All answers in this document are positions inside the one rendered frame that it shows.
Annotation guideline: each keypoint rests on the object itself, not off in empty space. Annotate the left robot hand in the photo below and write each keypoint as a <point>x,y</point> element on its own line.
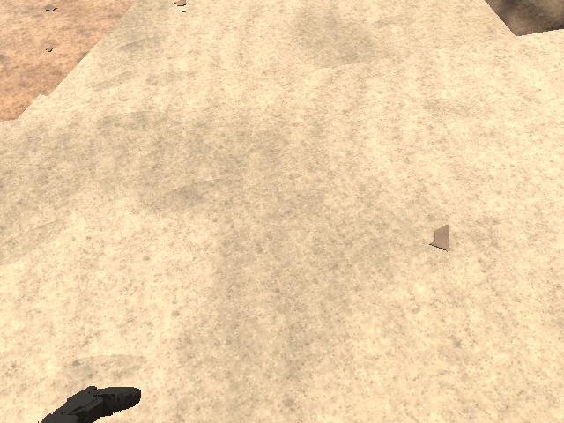
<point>91,403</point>

